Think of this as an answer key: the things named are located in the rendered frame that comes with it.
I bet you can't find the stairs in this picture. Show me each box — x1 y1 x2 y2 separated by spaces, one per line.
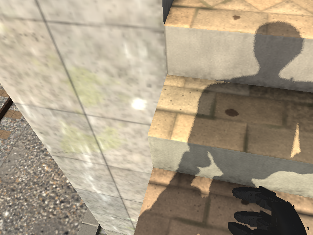
134 25 313 235

